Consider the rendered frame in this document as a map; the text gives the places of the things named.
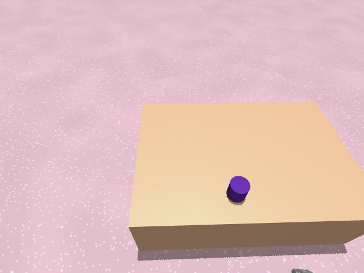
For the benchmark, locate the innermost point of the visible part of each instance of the can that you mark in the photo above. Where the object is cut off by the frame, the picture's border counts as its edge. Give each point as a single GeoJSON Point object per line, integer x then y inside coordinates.
{"type": "Point", "coordinates": [238, 189]}

